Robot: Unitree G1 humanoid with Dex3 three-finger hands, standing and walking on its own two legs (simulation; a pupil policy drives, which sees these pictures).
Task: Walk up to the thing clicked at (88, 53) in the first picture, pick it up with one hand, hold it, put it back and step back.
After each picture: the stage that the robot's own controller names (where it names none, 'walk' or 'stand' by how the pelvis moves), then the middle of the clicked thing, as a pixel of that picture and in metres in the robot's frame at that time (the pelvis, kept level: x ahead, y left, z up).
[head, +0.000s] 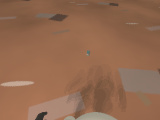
stand; (88, 53) +1.43 +0.01 -0.72
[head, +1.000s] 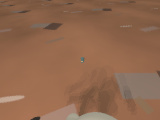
walk; (82, 59) +1.30 +0.24 -0.70
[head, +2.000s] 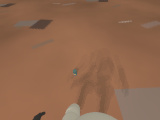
walk; (74, 72) +0.82 +0.29 -0.71
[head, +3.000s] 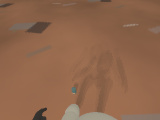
walk; (73, 90) +0.49 +0.23 -0.71
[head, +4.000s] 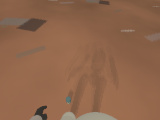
stand; (68, 100) +0.35 +0.20 -0.71
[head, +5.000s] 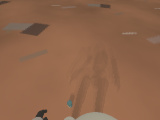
stand; (69, 104) +0.34 +0.20 -0.72
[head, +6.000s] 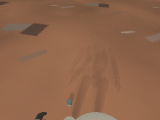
stand; (69, 102) +0.35 +0.21 -0.72
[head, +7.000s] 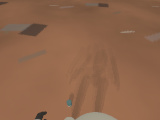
stand; (69, 103) +0.34 +0.22 -0.73
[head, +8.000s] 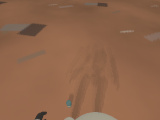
stand; (69, 103) +0.33 +0.22 -0.73
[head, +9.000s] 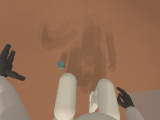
go down; (61, 65) +0.41 +0.24 -0.37
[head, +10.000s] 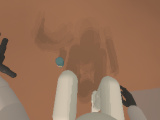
go down; (60, 62) +0.41 +0.25 -0.30
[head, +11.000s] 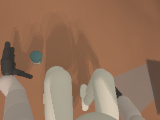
close in; (36, 58) +0.39 +0.28 -0.22
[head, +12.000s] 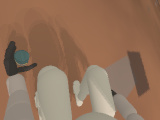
close; (22, 58) +0.39 +0.29 -0.22
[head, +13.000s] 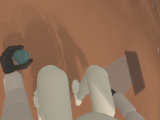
lift; (21, 58) +0.38 +0.29 -0.22
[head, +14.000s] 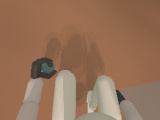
lift; (47, 68) +0.31 +0.28 -0.10
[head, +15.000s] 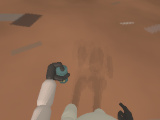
hold; (62, 74) +0.32 +0.18 +0.04
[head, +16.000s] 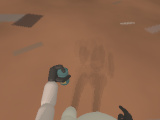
hold; (63, 76) +0.32 +0.18 +0.01
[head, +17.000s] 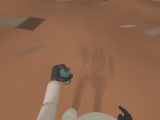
hold; (66, 76) +0.32 +0.16 +0.02
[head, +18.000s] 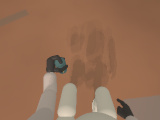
crouch; (61, 66) +0.38 +0.20 -0.08
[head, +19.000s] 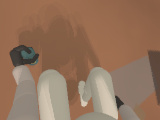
lower; (30, 57) +0.40 +0.28 -0.21
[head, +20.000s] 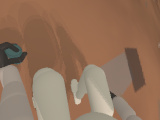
lower; (15, 55) +0.40 +0.30 -0.22
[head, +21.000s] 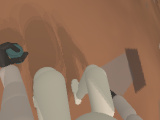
lower; (16, 54) +0.40 +0.30 -0.22
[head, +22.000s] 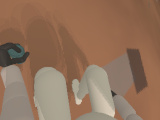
lower; (18, 55) +0.40 +0.30 -0.22
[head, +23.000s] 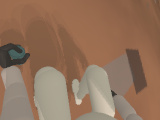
loosen; (18, 56) +0.40 +0.30 -0.22
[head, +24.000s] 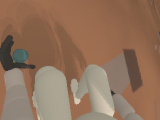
withdraw; (20, 57) +0.38 +0.28 -0.23
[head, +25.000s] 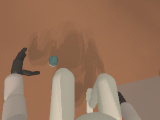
stand; (53, 61) +0.40 +0.25 -0.27
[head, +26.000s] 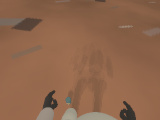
stand; (68, 100) +0.34 +0.19 -0.64
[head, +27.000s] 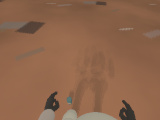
stand; (69, 100) +0.37 +0.20 -0.66
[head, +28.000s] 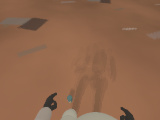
stand; (69, 99) +0.36 +0.20 -0.68
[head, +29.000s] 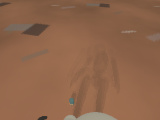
walk; (71, 101) +0.37 +0.19 -0.72
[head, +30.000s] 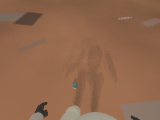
walk; (74, 85) +0.49 +0.18 -0.71
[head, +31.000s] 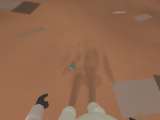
walk; (72, 66) +0.78 +0.20 -0.70
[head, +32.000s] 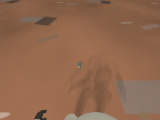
stand; (79, 65) +1.01 +0.21 -0.70
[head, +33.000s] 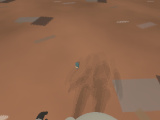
stand; (77, 65) +1.00 +0.23 -0.73
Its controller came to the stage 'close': yes
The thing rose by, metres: 0.71
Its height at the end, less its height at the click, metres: +0.00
